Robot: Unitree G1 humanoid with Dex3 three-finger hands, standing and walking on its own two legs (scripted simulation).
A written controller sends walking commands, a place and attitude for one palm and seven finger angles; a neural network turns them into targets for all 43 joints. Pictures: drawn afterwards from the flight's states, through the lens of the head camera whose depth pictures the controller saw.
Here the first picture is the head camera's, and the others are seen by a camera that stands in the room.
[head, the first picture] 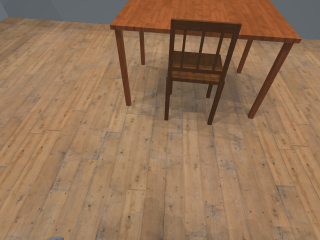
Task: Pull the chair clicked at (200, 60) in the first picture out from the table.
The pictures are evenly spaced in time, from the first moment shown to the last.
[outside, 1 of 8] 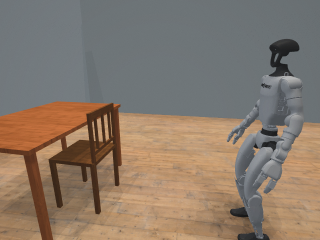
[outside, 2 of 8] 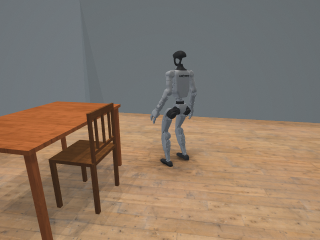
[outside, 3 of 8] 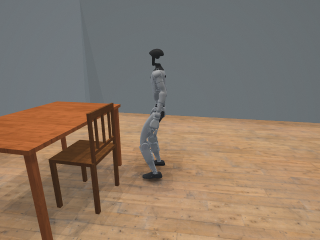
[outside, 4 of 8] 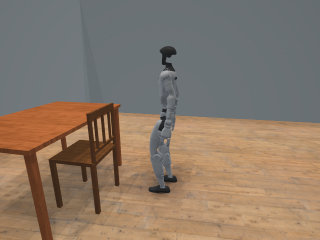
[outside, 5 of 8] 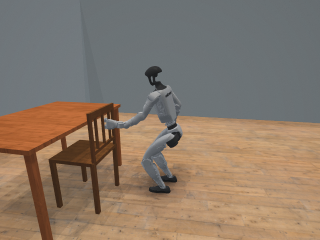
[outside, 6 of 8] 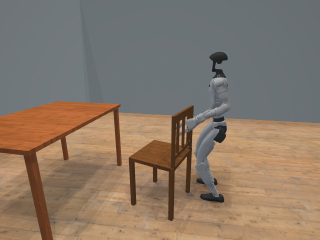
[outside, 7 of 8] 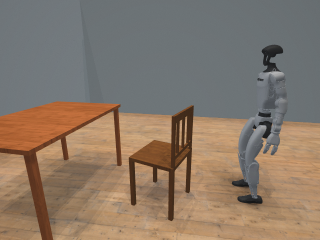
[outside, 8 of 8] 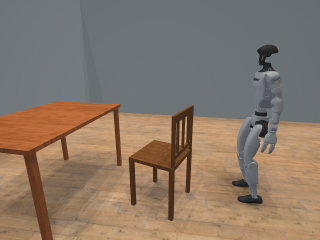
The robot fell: no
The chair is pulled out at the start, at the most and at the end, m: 0.00 0.65 0.65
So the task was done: yes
